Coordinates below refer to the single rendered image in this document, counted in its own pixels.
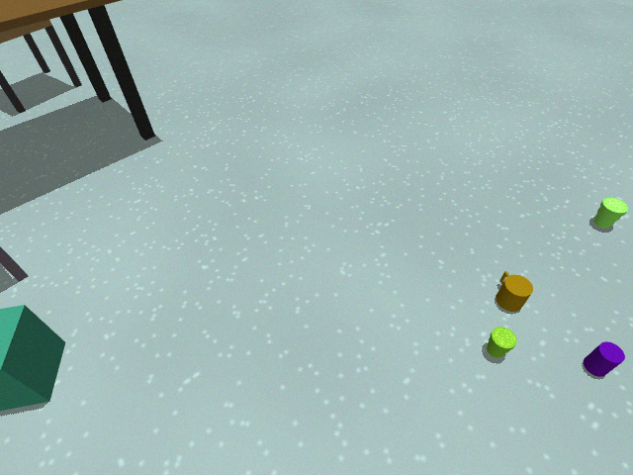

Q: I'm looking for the table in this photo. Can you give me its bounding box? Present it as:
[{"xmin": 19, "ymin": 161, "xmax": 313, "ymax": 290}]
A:
[{"xmin": 0, "ymin": 0, "xmax": 155, "ymax": 140}]

